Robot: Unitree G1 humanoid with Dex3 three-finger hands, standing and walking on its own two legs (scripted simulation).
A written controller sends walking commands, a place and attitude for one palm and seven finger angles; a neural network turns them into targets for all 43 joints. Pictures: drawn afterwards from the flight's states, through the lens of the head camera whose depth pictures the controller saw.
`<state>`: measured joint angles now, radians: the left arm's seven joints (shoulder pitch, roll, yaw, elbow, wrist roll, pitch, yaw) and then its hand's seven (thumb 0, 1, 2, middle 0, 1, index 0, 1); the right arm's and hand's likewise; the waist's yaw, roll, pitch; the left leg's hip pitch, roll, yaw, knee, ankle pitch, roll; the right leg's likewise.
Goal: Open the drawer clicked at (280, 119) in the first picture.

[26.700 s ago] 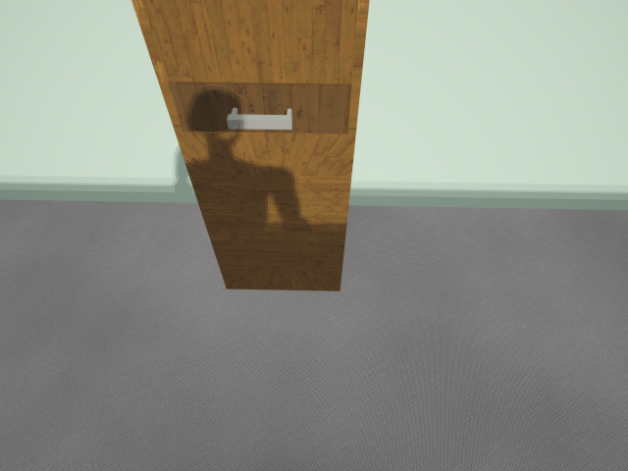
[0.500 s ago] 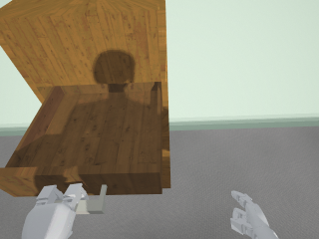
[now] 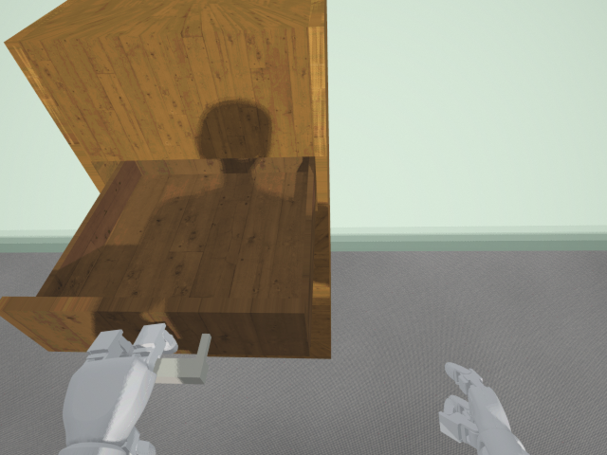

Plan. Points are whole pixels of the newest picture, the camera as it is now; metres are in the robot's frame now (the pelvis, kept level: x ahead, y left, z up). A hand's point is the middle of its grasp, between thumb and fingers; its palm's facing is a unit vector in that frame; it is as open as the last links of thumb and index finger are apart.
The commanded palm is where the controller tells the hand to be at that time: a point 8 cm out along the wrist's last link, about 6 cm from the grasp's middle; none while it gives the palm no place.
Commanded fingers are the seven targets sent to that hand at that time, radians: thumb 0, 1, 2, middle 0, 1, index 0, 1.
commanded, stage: lift the hand off the handle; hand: left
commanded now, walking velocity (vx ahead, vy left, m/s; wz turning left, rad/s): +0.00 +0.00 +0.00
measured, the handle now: (154, 355) +0.23 +0.23 +0.03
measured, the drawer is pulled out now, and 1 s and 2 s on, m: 0.29 0.27 0.27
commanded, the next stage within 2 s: draw the hand back to the body in 1.68 s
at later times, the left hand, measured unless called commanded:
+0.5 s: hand (144, 382) +0.20 +0.23 +0.02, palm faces +0.04 -0.08 -1.00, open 13.4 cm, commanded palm +0.17 +0.24 +0.08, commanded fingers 0.00 -0.50 0.30 -0.30 -1.20 -0.30 -1.20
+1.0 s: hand (103, 359) +0.19 +0.25 +0.09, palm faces +0.10 -0.16 -0.98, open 13.7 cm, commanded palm +0.16 +0.24 +0.16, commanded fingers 0.00 -0.50 0.30 -0.30 -1.20 -0.30 -1.20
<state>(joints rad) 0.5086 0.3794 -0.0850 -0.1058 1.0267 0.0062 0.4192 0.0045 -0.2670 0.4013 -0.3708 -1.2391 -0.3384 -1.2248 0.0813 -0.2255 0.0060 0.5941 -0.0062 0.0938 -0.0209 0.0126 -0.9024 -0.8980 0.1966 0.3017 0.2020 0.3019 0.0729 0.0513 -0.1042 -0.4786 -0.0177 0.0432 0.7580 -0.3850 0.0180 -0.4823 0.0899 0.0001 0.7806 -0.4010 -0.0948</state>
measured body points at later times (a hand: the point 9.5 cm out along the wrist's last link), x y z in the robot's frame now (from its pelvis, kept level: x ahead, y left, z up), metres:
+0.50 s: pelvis -0.01 +0.01 +0.00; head +0.01 -0.03 +0.45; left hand +0.19 +0.23 +0.07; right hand +0.22 -0.20 -0.10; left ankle +0.00 +0.11 -0.71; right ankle -0.01 -0.06 -0.71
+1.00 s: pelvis +0.01 +0.03 +0.02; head +0.00 -0.01 +0.47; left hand +0.18 +0.25 +0.14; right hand +0.25 -0.16 -0.07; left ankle +0.00 +0.11 -0.71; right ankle -0.01 -0.06 -0.71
